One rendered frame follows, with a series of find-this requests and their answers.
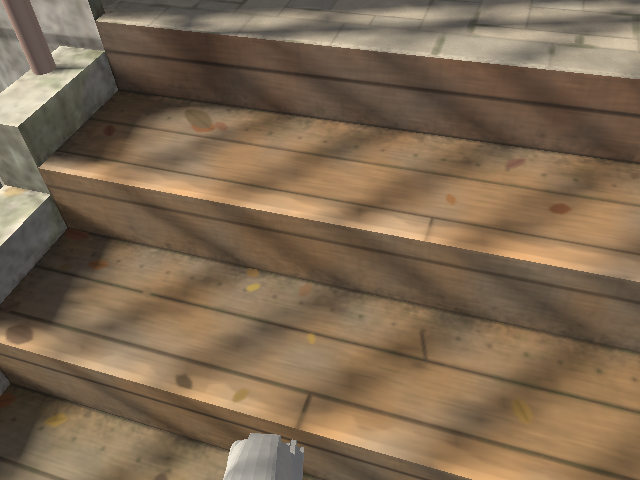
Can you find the left robot thigh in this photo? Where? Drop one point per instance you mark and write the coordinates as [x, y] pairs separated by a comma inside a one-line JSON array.
[[265, 457]]

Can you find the robot left shin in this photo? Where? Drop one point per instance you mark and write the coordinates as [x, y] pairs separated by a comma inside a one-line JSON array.
[[232, 447]]

